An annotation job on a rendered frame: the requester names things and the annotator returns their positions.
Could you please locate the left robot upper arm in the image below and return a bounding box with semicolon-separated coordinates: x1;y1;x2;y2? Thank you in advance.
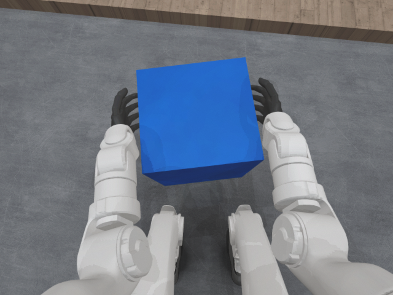
41;224;153;295

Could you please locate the left robot thigh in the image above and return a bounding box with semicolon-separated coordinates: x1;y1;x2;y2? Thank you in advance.
131;211;184;295

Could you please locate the left robot foot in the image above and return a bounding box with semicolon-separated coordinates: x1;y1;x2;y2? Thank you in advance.
174;239;183;285

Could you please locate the right robot hand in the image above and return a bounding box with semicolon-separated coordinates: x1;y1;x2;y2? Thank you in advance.
251;77;282;124

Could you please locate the right robot upper arm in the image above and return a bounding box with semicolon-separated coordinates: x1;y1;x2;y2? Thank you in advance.
271;211;393;295

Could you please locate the left robot hand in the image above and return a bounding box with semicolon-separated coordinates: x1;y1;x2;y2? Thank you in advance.
111;88;139;133

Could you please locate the carton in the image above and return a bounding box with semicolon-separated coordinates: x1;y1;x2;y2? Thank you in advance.
136;57;264;186

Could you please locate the left robot forearm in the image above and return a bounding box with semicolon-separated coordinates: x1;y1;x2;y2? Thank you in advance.
77;124;141;274

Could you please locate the right robot forearm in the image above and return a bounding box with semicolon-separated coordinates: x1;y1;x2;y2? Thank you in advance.
262;112;348;241

